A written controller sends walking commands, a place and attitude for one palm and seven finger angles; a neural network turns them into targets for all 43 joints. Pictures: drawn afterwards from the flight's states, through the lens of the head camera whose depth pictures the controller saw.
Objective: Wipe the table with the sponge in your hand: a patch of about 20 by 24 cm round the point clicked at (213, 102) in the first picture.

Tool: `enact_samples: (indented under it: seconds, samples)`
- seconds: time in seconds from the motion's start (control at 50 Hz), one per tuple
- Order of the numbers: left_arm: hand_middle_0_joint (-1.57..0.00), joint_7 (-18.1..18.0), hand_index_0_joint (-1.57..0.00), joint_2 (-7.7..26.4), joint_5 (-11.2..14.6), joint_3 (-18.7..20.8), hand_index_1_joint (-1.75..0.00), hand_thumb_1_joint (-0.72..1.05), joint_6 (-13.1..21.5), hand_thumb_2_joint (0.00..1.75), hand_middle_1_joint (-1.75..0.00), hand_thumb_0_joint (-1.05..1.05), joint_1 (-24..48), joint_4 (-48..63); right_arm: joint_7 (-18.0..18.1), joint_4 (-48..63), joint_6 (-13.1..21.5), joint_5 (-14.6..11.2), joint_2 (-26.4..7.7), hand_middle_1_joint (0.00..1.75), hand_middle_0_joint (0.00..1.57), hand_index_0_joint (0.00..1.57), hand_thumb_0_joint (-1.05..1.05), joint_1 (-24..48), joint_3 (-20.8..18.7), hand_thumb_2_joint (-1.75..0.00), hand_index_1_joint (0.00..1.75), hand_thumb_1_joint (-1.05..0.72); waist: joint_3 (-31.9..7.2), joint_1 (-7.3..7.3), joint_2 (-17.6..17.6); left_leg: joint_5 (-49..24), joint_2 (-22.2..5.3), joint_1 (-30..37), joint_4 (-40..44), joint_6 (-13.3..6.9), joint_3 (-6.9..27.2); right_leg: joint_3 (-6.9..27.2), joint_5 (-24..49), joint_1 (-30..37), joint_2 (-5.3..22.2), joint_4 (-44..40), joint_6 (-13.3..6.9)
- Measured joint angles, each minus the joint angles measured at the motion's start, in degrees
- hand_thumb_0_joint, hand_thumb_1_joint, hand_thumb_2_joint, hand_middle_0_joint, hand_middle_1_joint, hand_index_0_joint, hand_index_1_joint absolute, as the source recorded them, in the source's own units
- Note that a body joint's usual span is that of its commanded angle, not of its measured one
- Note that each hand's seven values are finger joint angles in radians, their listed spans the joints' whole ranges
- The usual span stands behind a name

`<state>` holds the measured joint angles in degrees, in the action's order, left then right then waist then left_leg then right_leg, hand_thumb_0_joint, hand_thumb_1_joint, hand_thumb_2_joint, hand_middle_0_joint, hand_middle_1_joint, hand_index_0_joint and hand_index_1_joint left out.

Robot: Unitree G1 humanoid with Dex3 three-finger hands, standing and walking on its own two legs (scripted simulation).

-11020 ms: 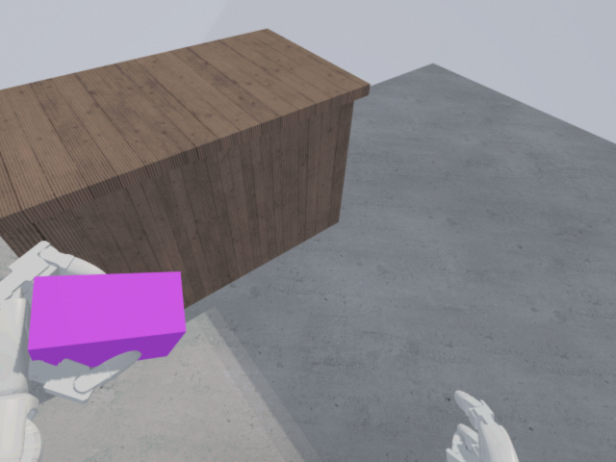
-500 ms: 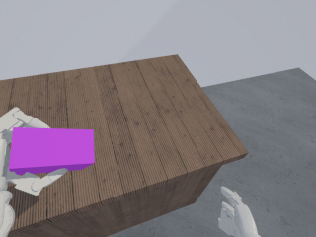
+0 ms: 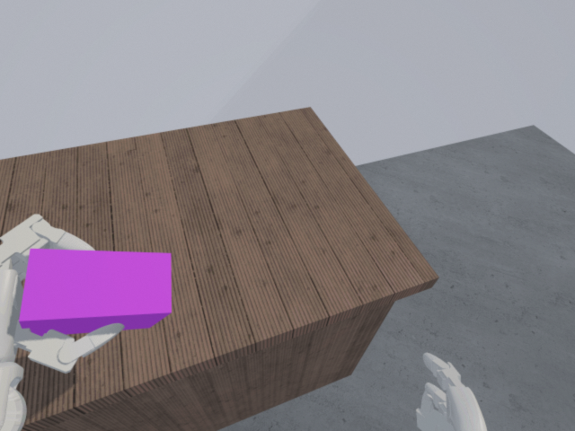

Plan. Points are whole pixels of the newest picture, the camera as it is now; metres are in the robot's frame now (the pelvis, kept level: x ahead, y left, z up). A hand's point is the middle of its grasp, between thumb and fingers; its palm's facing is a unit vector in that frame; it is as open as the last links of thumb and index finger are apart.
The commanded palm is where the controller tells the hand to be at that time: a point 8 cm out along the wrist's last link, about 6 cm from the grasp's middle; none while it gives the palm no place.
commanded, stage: shuffle to correct the standing spot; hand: left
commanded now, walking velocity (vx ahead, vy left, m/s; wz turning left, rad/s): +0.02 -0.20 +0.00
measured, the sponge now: (120, 294) +0.23 +0.21 +0.13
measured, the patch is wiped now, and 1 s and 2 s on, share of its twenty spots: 0.00 0.00 0.00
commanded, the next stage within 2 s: come to a stop and stand still in 0.66 s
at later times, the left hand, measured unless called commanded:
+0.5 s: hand (120, 279) +0.23 +0.20 +0.16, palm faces +0.31 -0.87 -0.39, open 10.3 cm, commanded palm +0.17 +0.24 +0.17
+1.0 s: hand (146, 293) +0.22 +0.17 +0.15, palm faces +0.32 -0.86 -0.41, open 10.3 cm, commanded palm +0.17 +0.22 +0.17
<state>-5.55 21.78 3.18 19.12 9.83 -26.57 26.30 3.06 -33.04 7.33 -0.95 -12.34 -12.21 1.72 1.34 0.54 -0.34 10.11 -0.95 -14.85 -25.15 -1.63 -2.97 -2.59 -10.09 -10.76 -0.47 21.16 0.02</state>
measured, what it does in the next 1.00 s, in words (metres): shifts its weight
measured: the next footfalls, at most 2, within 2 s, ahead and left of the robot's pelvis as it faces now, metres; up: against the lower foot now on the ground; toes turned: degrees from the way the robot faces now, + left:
none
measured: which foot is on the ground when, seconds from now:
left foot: down 0.00-1.00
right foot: down 0.00-1.00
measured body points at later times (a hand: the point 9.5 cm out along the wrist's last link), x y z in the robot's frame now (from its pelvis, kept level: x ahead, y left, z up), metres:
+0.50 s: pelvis +0.01 -0.04 +0.00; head +0.03 -0.03 +0.45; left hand +0.21 +0.24 +0.18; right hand +0.19 -0.26 -0.07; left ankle +0.04 +0.10 -0.74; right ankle +0.01 -0.12 -0.74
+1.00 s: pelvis +0.01 -0.07 -0.01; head +0.02 -0.08 +0.44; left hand +0.20 +0.21 +0.18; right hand +0.18 -0.31 -0.09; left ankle +0.04 +0.09 -0.74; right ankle +0.01 -0.12 -0.74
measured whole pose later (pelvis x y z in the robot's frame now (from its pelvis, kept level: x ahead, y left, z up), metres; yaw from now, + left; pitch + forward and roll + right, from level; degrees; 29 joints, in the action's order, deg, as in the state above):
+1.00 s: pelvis +0.01 -0.07 -0.01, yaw +1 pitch -1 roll -1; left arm -5.2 22.0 6.5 18.6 5.6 -29.7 28.4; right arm 3.2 -33.5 4.3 -2.2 -14.0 -11.8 0.2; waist 1.3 -0.7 3.1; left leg 13.0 -5.6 -15.6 -29.1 1.2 0.3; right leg -5.4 -13.3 -10.7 -5.3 24.2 -5.3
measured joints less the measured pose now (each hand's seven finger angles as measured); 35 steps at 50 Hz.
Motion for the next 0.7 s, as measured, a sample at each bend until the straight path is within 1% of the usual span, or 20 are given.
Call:
enact_samples:
  seconds: [0.1,0.18,0.24,0.32,0.44,0.7]
  samples:
    - [-0.7,-0.06,-0.73,-0.08,0.3,0.79,-1.33,-0.51,-0.77,1.01,-1.33,-0.02,1.22,-0.86,-0.26,0.4,-0.29,0.05,1.07,0.3,0.2,0.2,0.01,0.59,0.4,-0.9,0.3,-0.91,0.21,0.49,-0.54,-0.16,-0.24,0.14,0.4,0.33,-0.17,0.19,-0.14,-0.29,-0.23,0.29,-0.29]
    - [-0.7,-0.04,-0.73,-0.88,0.38,0.28,-1.33,-0.51,-1.41,1.01,-1.33,-0.02,2.1,-0.18,-0.66,0.84,-0.38,0.16,1.63,0.3,0.2,0.2,0.01,0.94,0.6,-0.9,0.3,-0.91,0.53,0.76,-0.8,0.0,-0.63,0.03,0.23,0.7,-0.12,0.16,-0.35,-0.48,-0.61,0.56,-0.65]
    - [-0.7,0.05,-0.73,-0.98,0.43,-0.17,-1.33,-0.51,-1.67,1.01,-1.33,-0.02,2.26,1.08,-0.9,1.09,-0.52,0.26,1.94,0.3,0.2,0.2,0.01,1.27,0.72,-0.9,0.3,-0.91,0.78,0.69,-0.91,0.19,-0.98,-0.04,0.04,1.09,0.01,0.05,-0.6,-0.59,-0.95,0.83,-1.02]
    - [-0.7,0.29,-0.73,-0.24,0.91,0.02,-1.33,-0.51,-1.75,1.01,-1.33,-0.02,1.75,2.64,-1.05,1.51,-0.94,0.19,2.18,0.3,0.2,0.2,0.01,1.58,0.66,-0.9,0.3,-0.91,0.87,0.31,-0.77,0.62,-1.71,-0.34,-0.54,1.75,0.27,-0.15,-0.88,-0.72,-1.67,1.01,-1.64]
    - [-0.7,0.63,-0.73,0.9,1.9,1.03,-1.33,-0.51,-2.42,1.01,-1.33,-0.02,0.15,3.33,-0.94,1.78,-1.88,-0.15,1.65,0.3,0.2,0.2,0.01,1.57,0.06,-0.9,0.3,-0.91,0.67,-0.3,0.03,1.36,-2.88,-0.81,-1.55,2.77,0.7,-0.48,-1.41,-0.95,-2.84,1.44,-2.66]
    - [-0.7,0.99,-0.73,0.83,3.15,0.44,-1.33,-0.51,-3.89,1.01,-1.33,-0.02,-1.49,4.09,-0.14,1.07,-2.89,-0.7,-0.42,0.3,0.2,0.2,0.01,0.69,-1.41,-0.9,0.3,-0.91,0.38,-0.68,1.48,2.32,-4.78,-1.24,-3.27,4.67,1.95,-1.58,-2.77,-1.28,-4.76,3.25,-4.92]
